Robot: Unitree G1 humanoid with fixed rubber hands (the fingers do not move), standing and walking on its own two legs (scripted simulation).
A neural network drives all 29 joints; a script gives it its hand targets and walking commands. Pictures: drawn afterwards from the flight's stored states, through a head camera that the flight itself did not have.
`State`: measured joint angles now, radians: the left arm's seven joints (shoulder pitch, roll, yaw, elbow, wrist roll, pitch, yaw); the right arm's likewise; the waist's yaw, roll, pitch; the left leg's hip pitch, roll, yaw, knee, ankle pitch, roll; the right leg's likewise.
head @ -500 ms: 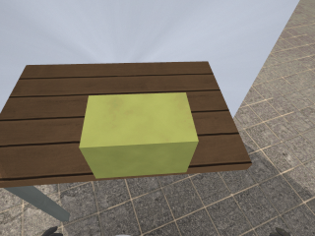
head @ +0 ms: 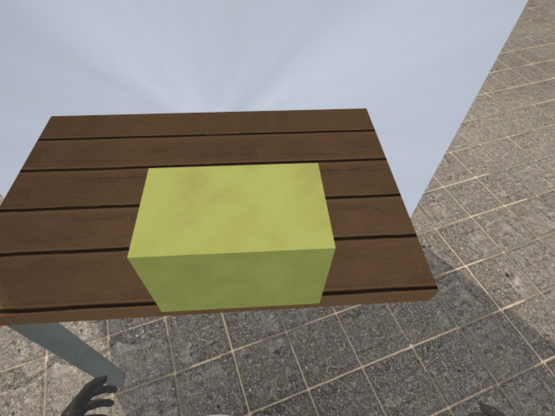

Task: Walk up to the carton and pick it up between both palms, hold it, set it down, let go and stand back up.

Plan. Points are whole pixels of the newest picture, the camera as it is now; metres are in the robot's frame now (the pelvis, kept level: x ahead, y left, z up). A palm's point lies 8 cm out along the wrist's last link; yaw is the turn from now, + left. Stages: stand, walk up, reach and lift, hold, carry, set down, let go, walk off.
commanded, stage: walk up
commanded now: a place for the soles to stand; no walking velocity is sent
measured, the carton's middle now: (238, 239) +0.38 +0.09 +0.01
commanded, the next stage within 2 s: reach and lift in 0.38 s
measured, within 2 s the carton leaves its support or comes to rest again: neither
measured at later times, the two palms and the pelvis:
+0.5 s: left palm (73, 407) +0.14 +0.30 -0.09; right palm out of the picture +0.11 -0.31 -0.09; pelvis +0.00 +0.00 +0.00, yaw +0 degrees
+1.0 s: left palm (74, 402) +0.14 +0.28 -0.04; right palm (484, 407) +0.16 -0.26 -0.04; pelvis -0.01 +0.00 +0.02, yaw +0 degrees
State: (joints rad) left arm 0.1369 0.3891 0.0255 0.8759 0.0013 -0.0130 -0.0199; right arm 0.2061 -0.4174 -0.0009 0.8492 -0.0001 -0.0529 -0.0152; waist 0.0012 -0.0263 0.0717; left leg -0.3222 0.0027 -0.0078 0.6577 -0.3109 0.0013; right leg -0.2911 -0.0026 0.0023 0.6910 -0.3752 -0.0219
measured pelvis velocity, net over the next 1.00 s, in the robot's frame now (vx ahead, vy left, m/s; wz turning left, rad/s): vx -0.01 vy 0.00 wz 0.00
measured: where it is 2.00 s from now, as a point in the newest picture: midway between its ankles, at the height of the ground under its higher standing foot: outside the picture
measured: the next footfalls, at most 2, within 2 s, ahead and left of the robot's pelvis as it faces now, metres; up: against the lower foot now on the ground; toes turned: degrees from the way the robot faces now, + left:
none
